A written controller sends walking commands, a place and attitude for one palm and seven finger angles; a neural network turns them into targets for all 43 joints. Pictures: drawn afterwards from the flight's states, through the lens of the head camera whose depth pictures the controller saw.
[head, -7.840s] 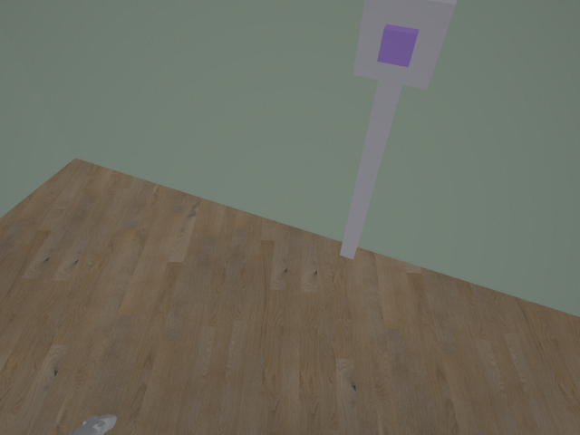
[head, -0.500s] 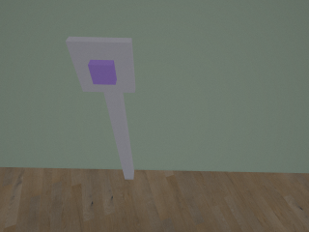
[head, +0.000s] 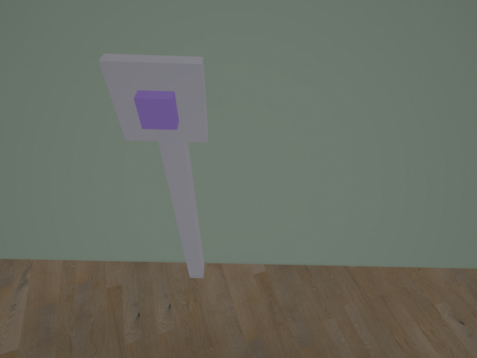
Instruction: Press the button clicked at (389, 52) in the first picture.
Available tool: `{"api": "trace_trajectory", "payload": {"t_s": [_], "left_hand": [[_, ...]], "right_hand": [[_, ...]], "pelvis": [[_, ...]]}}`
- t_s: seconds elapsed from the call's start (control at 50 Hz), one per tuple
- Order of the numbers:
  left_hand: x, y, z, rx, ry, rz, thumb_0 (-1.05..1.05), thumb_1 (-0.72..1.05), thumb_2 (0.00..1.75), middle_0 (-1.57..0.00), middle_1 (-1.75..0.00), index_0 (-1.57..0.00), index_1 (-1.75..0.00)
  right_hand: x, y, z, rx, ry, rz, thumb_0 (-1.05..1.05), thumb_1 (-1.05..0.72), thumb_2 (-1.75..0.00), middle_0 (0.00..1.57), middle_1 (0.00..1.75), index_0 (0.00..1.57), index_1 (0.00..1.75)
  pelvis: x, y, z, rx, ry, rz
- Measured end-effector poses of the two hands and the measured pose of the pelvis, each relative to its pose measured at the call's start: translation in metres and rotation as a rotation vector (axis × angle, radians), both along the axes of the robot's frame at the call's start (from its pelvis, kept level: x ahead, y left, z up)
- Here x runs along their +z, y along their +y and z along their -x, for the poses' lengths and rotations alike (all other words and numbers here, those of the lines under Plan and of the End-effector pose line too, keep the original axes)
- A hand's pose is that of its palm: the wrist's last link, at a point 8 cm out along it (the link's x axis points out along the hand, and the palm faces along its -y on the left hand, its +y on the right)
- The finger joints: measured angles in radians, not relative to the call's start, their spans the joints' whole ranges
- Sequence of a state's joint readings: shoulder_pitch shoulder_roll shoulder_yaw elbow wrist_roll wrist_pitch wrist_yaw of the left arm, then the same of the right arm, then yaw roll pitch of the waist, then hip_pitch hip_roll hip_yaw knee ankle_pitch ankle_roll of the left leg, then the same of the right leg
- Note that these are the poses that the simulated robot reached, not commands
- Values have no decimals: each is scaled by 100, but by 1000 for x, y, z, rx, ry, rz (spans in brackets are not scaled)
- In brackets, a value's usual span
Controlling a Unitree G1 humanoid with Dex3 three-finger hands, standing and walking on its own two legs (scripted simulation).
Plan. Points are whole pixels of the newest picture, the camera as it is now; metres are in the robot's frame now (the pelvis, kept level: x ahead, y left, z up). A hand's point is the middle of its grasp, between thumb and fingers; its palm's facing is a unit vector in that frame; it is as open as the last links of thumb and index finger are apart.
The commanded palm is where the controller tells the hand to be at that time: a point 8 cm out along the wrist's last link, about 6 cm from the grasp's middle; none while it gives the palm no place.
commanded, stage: look again from close up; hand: left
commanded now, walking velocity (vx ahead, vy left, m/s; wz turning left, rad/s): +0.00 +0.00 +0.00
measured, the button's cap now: (158, 109) +0.54 +0.19 +0.14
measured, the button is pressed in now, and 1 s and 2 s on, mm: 0 0 0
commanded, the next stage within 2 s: shuffle to correct the standing spot in 0.30 s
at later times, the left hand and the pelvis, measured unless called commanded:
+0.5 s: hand out of the picture +0.01 +0.19 -0.18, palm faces +0.00 -0.99 -0.17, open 7.3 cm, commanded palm none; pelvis +0.01 +0.02 +0.00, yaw +0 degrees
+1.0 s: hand out of the picture +0.02 +0.12 -0.18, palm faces +0.03 -0.99 -0.12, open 7.3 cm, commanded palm none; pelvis +0.05 -0.02 +0.00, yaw -1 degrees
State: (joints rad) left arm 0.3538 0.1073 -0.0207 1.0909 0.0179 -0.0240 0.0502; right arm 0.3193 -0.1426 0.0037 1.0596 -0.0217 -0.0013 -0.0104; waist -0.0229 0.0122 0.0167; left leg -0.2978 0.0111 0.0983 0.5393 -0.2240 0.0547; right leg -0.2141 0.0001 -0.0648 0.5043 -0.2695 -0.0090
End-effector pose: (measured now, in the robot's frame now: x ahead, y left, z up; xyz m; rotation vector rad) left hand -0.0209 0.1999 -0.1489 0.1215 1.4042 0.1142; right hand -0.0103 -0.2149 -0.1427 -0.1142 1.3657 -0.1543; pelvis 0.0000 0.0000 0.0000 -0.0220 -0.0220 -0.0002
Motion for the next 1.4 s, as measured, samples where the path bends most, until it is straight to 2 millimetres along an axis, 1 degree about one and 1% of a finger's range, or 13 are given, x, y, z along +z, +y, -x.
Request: {"api": "trace_trajectory", "payload": {"t_s": [0.14, 0.24, 0.34, 0.46, 0.64, 0.78, 0.9, 0.98, 1.04, 1.1, 1.24, 1.34, 1.4], "left_hand": [[2, 25, -30, -7, -86, -31, 0, 91, 90, -20, -30, -20, -30], [5, 36, -41, -14, -117, -42, 0, 91, 90, -20, -30, -20, -30], [6, 40, -42, -17, -114, -40, 0, 91, 90, -20, -30, -20, -30], [4, 40, -31, -15, -77, -26, 0, 91, 90, -20, -30, -20, -30], [1, 28, -7, -14, 27, -1, 0, 91, 90, -20, -30, -20, -30], [2, 7, -7, -1, 59, 5, 0, 91, 90, -20, -30, -20, -30], [-3, -12, -17, 24, 50, 16, 0, 91, 90, -20, -30, -20, -30], [-5, -23, -29, 26, 44, 35, 0, 91, 90, -20, -30, -20, -30], [-4, -25, -41, 24, 18, 40, 0, 91, 90, -20, -30, -20, -30], [-3, -18, -49, 6, 2, 20, 1, 92, 90, -20, -30, -20, -30], [2, 16, -55, -23, -55, -51, 1, 92, 90, -20, -30, -20, -30], [13, 44, -63, -50, -100, -106, 1, 92, 90, -20, -30, -20, -30], [21, 55, -66, -58, -124, -133, 1, 92, 90, -20, -30, -20, -30]], "right_hand": [[5, -2, -24, 29, -63, 34, 1, -93, -90, 20, 30, 19, 30], [10, -2, -37, 43, -96, 45, 1, -92, -90, 20, 30, 19, 30], [13, 0, -44, 53, -105, 49, 1, -92, -90, 20, 30, 20, 30], [15, 3, -42, 56, -87, 50, 0, -92, -90, 20, 30, 20, 30], [10, -2, -26, 8, -24, 47, 0, -91, -90, 21, 30, 20, 30], [5, -19, -19, -28, 20, 40, 0, -91, -90, 20, 30, 20, 30], [3, -29, -33, -15, 31, 45, 0, -91, -90, 20, 30, 20, 30], [7, -25, -52, -4, 18, 50, 1, -92, -90, 20, 30, 19, 30], [10, -27, -61, -2, 5, 62, 2, -94, -90, 20, 30, 20, 30], [11, -27, -68, -3, -22, 66, 2, -94, -90, 20, 30, 20, 30], [8, -22, -75, 7, -98, 56, 1, -93, -90, 20, 30, 20, 30], [0, -9, -70, 19, -152, 25, 0, -93, -90, 20, 30, 20, 30], [-3, -6, -62, 24, -145, 10, 0, -94, -90, 20, 30, 20, 30]], "pelvis": [[0, 9, -3, 0, 1, -6], [2, 13, -5, -1, 0, -8], [3, 16, -5, -1, 0, -9], [5, 19, -6, -1, 0, -9], [2, 12, -14, -19, 14, -21], [1, -7, -27, -28, 21, -15], [-2, -20, -41, -19, 20, 1], [1, -21, -48, -17, 13, -9], [3, -19, -48, -20, 12, -13], [3, -16, -44, -25, 10, -17], [0, -5, -25, -31, 8, -2], [-3, 7, -15, -25, 3, -7], [-3, 12, -11, -29, 1, -15]]}}
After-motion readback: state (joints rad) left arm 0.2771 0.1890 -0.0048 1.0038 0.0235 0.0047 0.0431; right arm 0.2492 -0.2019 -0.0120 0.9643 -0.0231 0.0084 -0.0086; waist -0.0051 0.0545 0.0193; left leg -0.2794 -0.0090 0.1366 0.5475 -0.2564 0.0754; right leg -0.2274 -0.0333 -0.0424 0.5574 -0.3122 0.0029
